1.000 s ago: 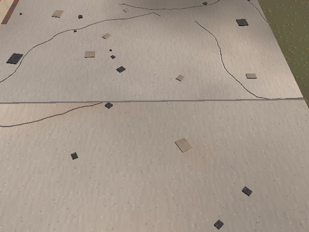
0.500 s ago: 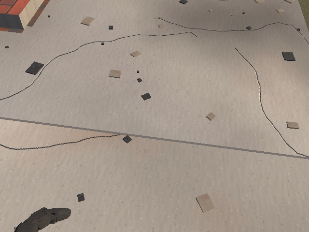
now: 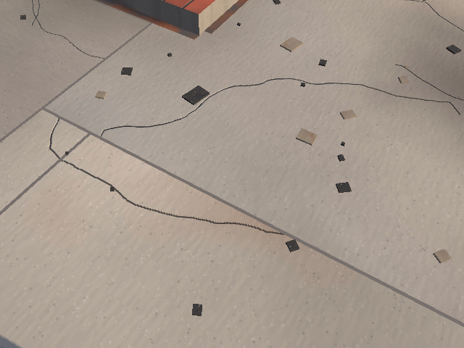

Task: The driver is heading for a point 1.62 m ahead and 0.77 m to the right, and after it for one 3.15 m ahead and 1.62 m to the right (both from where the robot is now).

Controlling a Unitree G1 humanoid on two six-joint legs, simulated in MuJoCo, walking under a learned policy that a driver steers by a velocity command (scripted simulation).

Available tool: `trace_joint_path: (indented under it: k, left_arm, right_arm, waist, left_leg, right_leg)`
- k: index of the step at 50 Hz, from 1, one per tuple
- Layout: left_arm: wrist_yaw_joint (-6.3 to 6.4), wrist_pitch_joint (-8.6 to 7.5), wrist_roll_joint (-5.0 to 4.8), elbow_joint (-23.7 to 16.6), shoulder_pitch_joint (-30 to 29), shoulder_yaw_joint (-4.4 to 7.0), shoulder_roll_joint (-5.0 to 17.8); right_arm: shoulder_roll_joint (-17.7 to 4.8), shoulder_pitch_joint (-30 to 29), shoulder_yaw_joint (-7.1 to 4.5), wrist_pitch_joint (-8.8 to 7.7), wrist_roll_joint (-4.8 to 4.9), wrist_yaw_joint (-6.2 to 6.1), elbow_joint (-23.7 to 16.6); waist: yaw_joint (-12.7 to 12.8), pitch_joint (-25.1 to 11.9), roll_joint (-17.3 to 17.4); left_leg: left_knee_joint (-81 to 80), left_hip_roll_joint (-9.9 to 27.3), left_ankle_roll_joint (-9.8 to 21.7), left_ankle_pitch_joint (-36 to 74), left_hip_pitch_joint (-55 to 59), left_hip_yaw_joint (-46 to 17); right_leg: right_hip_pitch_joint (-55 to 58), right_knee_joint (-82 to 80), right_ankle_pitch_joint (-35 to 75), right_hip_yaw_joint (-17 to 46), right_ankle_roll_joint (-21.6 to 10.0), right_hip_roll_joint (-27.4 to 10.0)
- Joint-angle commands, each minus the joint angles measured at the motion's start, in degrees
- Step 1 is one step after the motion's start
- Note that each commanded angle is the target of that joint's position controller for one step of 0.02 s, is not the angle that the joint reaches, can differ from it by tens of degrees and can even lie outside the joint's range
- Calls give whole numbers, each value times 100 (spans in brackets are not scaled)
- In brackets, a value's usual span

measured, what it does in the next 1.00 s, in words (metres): steps on the spot, turning right: right foot, then left foot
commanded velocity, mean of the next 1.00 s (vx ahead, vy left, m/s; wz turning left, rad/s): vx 0.01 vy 0.00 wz -0.41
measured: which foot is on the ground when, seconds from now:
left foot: down 0.00-0.44, up 0.46-0.96, down 0.98-1.00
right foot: down 0.00-0.00, up 0.02-0.42, down 0.44-0.98, up 1.00-1.00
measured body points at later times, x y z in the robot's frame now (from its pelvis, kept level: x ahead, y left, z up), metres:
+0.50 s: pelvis +0.01 -0.02 -0.01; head +0.04 -0.05 +0.44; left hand +0.17 +0.25 -0.11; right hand +0.12 -0.33 -0.12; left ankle +0.02 +0.12 -0.70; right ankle -0.02 -0.10 -0.73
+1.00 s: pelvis +0.03 -0.01 +0.00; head +0.06 -0.02 +0.45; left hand +0.31 +0.17 -0.10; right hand +0.02 -0.34 -0.09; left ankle +0.11 +0.10 -0.74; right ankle -0.02 -0.10 -0.73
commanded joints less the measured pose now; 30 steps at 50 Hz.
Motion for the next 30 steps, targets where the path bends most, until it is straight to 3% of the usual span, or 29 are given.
trace_joint_path:
  k: [1,2,3,4,7,11,14,18,21,22,23,24,25,26,27,28,30]
  left_arm:
    - [-198,-122,359,-209,284,-210,-102]
    - [-147,-78,209,-178,109,-119,181]
    - [-104,-16,53,-151,-42,-25,536]
    - [-62,38,-2,-90,-4,22,583]
    - [68,178,9,97,276,140,717]
    - [128,245,-52,-34,150,134,486]
    - [83,293,-29,-200,22,84,343]
    - [-34,321,-22,-320,169,108,408]
    - [-115,325,8,-222,665,159,418]
    - [-78,313,53,-230,744,243,680]
    - [51,280,62,-329,845,427,1463]
    - [-22,157,286,-442,951,385,1488]
    - [-65,19,320,-494,785,347,1372]
    - [-34,-58,206,-531,491,328,1238]
    - [14,-60,72,-576,236,276,1030]
    - [68,-36,-10,-617,92,220,880]
    - [131,5,20,-658,197,188,817]
  right_arm:
    - [-912,522,-151,-92,-170,-153,-298]
    - [-575,411,-37,-179,-316,-128,-240]
    - [-483,214,-15,-271,-319,-76,-170]
    - [-492,26,-23,-344,-276,-62,-71]
    - [-605,-293,-54,-424,-194,-134,51]
    - [-534,-295,-91,-332,-126,-274,187]
    - [-572,-342,-143,-272,-133,-308,283]
    - [-698,-448,-216,-228,-63,-295,401]
    - [-702,-598,-242,-192,96,-306,528]
    - [-548,-285,-230,-189,84,-286,669]
    - [-171,-412,-114,-211,-197,-249,437]
    - [-277,-1073,-128,-239,-149,-286,226]
    - [-458,-1069,-190,-233,-31,-300,282]
    - [-508,-952,-225,-230,18,-315,373]
    - [-546,-827,-257,-223,-12,-358,501]
    - [-614,-738,-288,-219,-51,-390,549]
    - [-518,-574,-285,-253,-30,-371,614]
  waist:
    - [20,-1224,1460]
    - [-240,-1325,1337]
    - [-246,-1032,1028]
    - [-196,-878,989]
    - [-71,-687,897]
    - [-210,-661,743]
    - [-290,-706,739]
    - [-222,-776,798]
    - [97,-804,725]
    - [32,-708,108]
    - [-135,-675,-1723]
    - [279,-831,-1504]
    - [211,-808,-852]
    - [26,-660,-647]
    - [-83,-589,-478]
    - [-163,-582,-536]
    - [-192,-750,-601]
  left_leg:
    - [-881,1702,849,3709,2491,-1899]
    - [-1076,1934,1549,2932,1618,-1962]
    - [-1167,1587,1483,2418,1347,-1572]
    - [-1190,1378,1274,2184,1257,-1240]
    - [-1176,1283,1169,2718,913,-687]
    - [-1145,1418,1274,2407,1307,-487]
    - [-1143,1562,1345,2263,1367,-426]
    - [-991,1712,1285,2349,1398,-322]
    - [-373,1500,767,1755,1044,107]
    - [374,1117,279,775,545,532]
    - [2087,242,-396,-1635,-1135,1064]
    - [3270,-360,-492,-2985,-1768,112]
    - [3735,-233,-426,-2711,-1921,-288]
    - [3730,-127,-362,-2141,-2029,-405]
    - [3570,-58,-372,-1718,-2075,-449]
    - [3460,-36,-411,-1397,-1953,-483]
    - [3469,-171,-486,-971,-1715,-459]
  right_leg:
    - [-1215,1303,-1887,257,134,-56]
    - [-1158,1870,-2410,886,300,-42]
    - [-1119,2238,-2231,1039,334,-64]
    - [-1224,2389,-2007,1121,331,-35]
    - [-1049,2976,-1500,1215,419,117]
    - [-1414,2883,-1374,1095,433,105]
    - [-1219,2380,-1332,939,374,54]
    - [-807,1722,-1178,685,161,132]
    - [102,247,-20,445,-222,372]
    - [578,-417,1080,1030,-486,208]
    - [1464,-576,3463,3125,-1240,-1267]
    - [1241,-821,3779,4040,-2261,-1885]
    - [1207,-880,3294,3664,-2212,-1678]
    - [1196,-832,2807,3229,-1876,-1331]
    - [1174,-800,2500,2981,-1588,-1096]
    - [1082,-822,2462,2841,-1456,-959]
    - [1091,-838,2586,2738,-1435,-795]
Velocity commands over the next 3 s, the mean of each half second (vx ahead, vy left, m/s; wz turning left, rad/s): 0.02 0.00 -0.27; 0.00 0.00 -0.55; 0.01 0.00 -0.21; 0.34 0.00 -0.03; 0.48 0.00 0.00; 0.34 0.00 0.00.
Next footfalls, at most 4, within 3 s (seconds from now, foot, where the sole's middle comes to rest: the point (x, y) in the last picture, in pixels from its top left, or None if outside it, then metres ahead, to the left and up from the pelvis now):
0.44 right None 0.02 -0.11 -0.77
0.98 left None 0.14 0.08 -0.77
1.32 right None -0.03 -0.13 -0.77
1.76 left None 0.20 0.02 -0.77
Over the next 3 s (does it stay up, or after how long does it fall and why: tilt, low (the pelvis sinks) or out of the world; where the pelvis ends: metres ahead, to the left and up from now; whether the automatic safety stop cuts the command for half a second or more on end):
stays up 0.62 -0.34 0.00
